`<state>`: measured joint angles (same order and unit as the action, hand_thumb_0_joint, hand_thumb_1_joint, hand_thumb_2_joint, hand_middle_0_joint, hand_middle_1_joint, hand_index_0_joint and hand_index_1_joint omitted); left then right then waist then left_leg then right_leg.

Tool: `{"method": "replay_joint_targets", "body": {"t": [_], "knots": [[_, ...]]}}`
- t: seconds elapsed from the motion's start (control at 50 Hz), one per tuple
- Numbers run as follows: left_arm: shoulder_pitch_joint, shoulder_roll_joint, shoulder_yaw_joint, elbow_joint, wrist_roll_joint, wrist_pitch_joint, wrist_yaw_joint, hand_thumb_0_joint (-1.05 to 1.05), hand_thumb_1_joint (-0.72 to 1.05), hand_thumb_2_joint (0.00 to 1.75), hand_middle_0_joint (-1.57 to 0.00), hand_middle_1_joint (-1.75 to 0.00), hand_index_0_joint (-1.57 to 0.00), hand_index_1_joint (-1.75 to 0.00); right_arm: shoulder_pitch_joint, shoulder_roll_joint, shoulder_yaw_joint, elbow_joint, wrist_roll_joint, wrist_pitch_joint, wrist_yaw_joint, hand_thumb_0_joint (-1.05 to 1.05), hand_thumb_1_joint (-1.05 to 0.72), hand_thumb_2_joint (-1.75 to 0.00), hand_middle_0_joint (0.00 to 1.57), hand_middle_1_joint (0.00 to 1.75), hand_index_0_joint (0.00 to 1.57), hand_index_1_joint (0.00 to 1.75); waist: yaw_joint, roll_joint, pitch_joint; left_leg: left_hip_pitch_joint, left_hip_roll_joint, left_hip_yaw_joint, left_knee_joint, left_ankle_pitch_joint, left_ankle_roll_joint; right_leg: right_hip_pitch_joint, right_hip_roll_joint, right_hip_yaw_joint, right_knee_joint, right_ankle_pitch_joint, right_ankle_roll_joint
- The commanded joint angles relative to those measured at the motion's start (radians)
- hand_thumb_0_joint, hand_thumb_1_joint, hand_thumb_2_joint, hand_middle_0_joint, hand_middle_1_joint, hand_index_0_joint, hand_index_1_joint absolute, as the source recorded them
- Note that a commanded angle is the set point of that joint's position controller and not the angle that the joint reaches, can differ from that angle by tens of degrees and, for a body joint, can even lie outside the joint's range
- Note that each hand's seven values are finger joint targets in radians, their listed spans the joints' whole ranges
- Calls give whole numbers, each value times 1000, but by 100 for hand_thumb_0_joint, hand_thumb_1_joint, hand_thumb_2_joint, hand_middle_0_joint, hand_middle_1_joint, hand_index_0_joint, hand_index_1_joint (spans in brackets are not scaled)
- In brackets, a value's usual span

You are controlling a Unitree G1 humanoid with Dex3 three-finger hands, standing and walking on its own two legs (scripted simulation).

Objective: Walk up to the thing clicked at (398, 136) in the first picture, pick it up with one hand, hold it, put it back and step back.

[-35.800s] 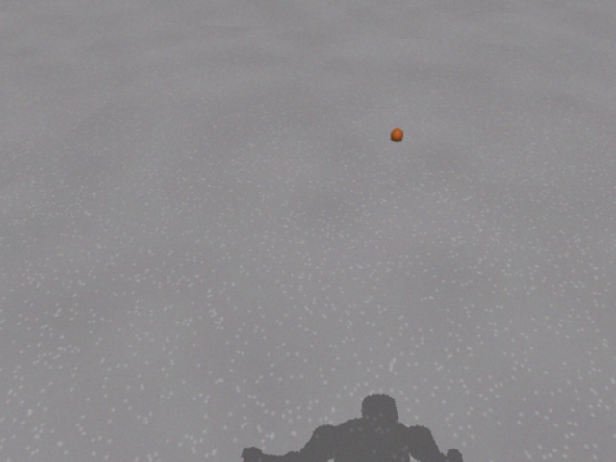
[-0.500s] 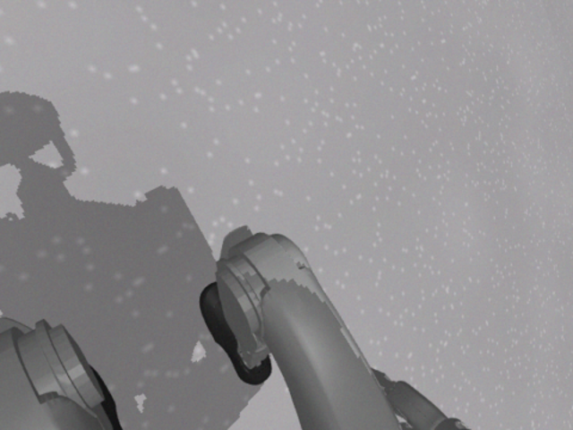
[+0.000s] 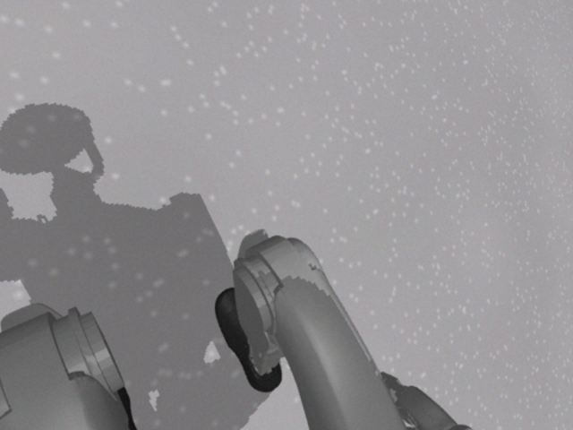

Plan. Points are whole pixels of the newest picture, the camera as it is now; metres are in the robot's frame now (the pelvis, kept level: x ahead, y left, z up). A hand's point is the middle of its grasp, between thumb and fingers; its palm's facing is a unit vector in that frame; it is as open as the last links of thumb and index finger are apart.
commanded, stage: settle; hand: left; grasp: from above
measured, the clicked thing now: out of the picture +0.49 +0.33 -0.26
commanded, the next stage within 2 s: lift in 0.52 s
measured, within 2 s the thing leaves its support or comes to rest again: neither
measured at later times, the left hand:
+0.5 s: hand out of the picture +0.47 +0.33 -0.15, palm faces -0.43 -0.11 -0.90, open 8.7 cm
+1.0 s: hand out of the picture +0.43 +0.34 -0.08, palm faces -0.45 -0.14 -0.88, open 8.7 cm
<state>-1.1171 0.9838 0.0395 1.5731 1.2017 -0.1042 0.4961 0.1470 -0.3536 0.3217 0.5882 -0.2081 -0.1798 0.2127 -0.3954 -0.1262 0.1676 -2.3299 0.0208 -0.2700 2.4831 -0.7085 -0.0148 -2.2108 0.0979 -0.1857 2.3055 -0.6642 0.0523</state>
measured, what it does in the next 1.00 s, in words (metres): stands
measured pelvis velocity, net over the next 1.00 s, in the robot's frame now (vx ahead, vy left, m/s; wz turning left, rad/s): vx -0.01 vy -0.01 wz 0.14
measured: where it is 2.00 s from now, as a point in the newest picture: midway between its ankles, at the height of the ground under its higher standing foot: (193, 394)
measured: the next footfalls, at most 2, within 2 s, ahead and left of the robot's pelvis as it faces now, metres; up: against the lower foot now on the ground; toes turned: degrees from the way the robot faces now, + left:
none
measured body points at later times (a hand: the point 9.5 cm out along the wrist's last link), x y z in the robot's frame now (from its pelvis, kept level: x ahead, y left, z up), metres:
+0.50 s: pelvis +0.00 +0.00 +0.01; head +0.24 +0.10 +0.37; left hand +0.49 +0.34 -0.10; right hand +0.08 -0.26 -0.08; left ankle +0.06 +0.13 -0.29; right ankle +0.11 -0.11 -0.29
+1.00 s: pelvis -0.01 -0.01 +0.05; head +0.22 +0.09 +0.43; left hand +0.45 +0.34 -0.03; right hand +0.08 -0.27 -0.06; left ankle +0.06 +0.13 -0.29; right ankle +0.11 -0.11 -0.29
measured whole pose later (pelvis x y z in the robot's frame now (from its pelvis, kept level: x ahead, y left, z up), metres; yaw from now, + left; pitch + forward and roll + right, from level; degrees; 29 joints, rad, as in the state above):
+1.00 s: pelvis -0.01 -0.01 +0.05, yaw +8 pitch +35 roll -9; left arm -0.92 0.70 -0.01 1.11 1.09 -0.04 0.09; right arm 0.22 -0.30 0.09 0.61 -0.07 0.09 0.08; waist -0.22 0.04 -0.07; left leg -2.26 -0.01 -0.13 2.26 -0.63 0.00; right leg -2.16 0.04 -0.08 2.19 -0.65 0.03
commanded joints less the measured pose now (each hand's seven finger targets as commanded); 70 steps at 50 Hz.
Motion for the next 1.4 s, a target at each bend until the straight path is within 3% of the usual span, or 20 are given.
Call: {"method": "replay_joint_targets", "body": {"t": [0.0, 0.08, 0.14, 0.24, 0.26, 0.5, 0.56, 0.66, 0.74, 0.78, 0.84, 0.9, 1.02, 1.1, 1.22, 1.26, 1.38], "knots": [[-264, 163, -5, -171, -24, 25, 7, 0, 82, 65, -109, -74, -113, -69, 195, -303, -129, 24, 19, 13, -2, 0, -91, -90, 20, 30, 20, 30, -24, 598, -749, 519, 39, 117, -253, 273, 17, 394, 30, -77, -202, 311, -83], [-272, 145, 1, -271, -34, 41, -46, 0, 81, 67, -108, -75, -113, -70, 207, -291, -161, 32, 39, 39, 0, 0, -91, -90, 20, 30, 20, 30, 18, 620, -813, 531, 31, 128, -271, 276, 16, 376, 23, -65, -196, 302, -88], [-269, 52, -37, -247, -42, 47, -93, 0, 80, 68, -107, -77, -112, -72, 220, -281, -180, 33, 55, 59, 0, 0, -91, -90, 20, 30, 20, 30, -7, 524, -747, 451, 22, 129, -273, 225, 25, 337, 20, -63, -210, 261, -90], [-277, 44, -33, -317, -36, 41, -154, 0, 81, 72, -109, -79, -113, -75, 229, -269, -210, 19, 71, 91, -15, 0, -91, -90, 20, 30, 20, 30, 38, 535, -795, 492, 10, 135, -304, 206, 19, 310, 6, -46, -208, 231, -95], [-273, 23, -42, -308, -37, 43, -163, 0, 81, 72, -109, -79, -113, -74, 230, -264, -213, 22, 73, 99, -18, 0, -91, -90, 20, 30, 20, 30, 33, 528, -795, 493, 8, 138, -304, 211, 19, 311, 5, -43, -209, 236, -95], [-330, 42, -14, -405, -25, 37, -214, 0, 78, 77, -103, -84, -108, -79, 243, -234, -246, 8, 84, 171, -85, 0, -90, -90, 20, 30, 20, 30, 73, 511, -879, 504, -15, 184, -326, 214, 21, 324, -13, -4, -244, 203, -106], [-346, 40, -20, -413, -35, 35, -231, 0, 74, 78, -101, -85, -105, -80, 252, -220, -246, 10, 84, 187, -100, 0, -90, -90, 20, 30, 20, 30, 59, 464, -891, 467, -12, 192, -314, 210, 31, 373, -9, 17, -265, 199, -100], [-305, 53, -7, -419, -44, 40, -264, 0, 65, 60, -89, -86, -97, -77, 260, -215, -258, 10, 87, 209, -121, 0, -92, -91, 20, 30, 20, 30, 93, 452, -908, 477, -14, 202, -334, 221, 29, 396, -10, 32, -284, 183, -107], [-281, 48, 1, -505, -72, 57, -303, 0, 63, 60, -85, -88, -94, -79, 269, -212, -279, -2, 107, 229, -131, 0, -91, -90, 20, 30, 20, 30, 127, 481, -990, 557, -20, 208, -381, 264, 28, 412, -21, 25, -293, 230, -107], [-249, 29, 2, -498, -86, 67, -320, 0, 63, 60, -85, -88, -94, -79, 273, -216, -290, 1, 116, 239, -137, 0, -91, -90, 20, 30, 20, 30, 131, 465, -938, 541, -26, 214, -397, 245, 31, 391, -26, 28, -315, 211, -108], [-203, 17, 1, -553, -90, 67, -338, 0, 59, 57, -82, -84, -91, -76, 267, -208, -306, -2, 124, 251, -145, 0, -91, -90, 20, 30, 20, 30, 150, 448, -946, 563, -29, 217, -418, 220, 33, 390, -29, 37, -343, 177, -113], [-167, 6, 6, -645, -107, 64, -361, 0, 58, 58, -83, -82, -90, -74, 262, -199, -324, -9, 138, 258, -151, 0, -91, -90, 20, 30, 20, 30, 178, 458, -986, 627, -33, 217, -466, 217, 31, 393, -37, 45, -365, 167, -116], [-120, -33, 1, -775, -143, 55, -389, 0, 56, 62, -80, -86, -88, -77, 262, -171, -356, 2, 163, 264, -161, 0, -91, -90, 20, 30, 20, 30, 197, 439, -1043, 719, -33, 223, -537, 242, 41, 441, -47, 69, -420, 198, -109], [-63, -82, -18, -785, -162, 54, -407, 0, 58, 62, -81, -85, -89, -77, 247, -163, -371, 7, 176, 263, -173, 0, -91, -90, 20, 30, 20, 30, 205, 407, -986, 761, -31, 203, -606, 204, 41, 431, -52, 74, -465, 168, -109], [36, -122, -42, -865, -207, 59, -422, 0, 55, 63, -77, -90, -86, -81, 202, -125, -380, -16, 196, 257, -196, 0, -91, -90, 20, 30, 20, 30, 238, 343, -1001, 821, -20, 203, -742, 94, 53, 589, -42, 90, -569, 113, -86], [63, -123, -45, -908, -210, 64, -422, 0, 54, 63, -76, -90, -85, -81, 191, -118, -383, -16, 202, 253, -206, 0, -90, -90, 20, 30, 20, 30, 249, 332, -1015, 866, -20, 212, -771, 116, 53, 642, -42, 98, -611, 127, -84], [145, -166, -46, -957, -217, 98, -404, 0, 52, 63, -76, -87, -84, -79, 147, -95, -388, 1, 221, 249, -230, 0, -90, -90, 20, 30, 20, 30, 259, 316, -940, 1021, -14, 199, -914, 160, 44, 743, -51, 104, -722, 173, -79]]}}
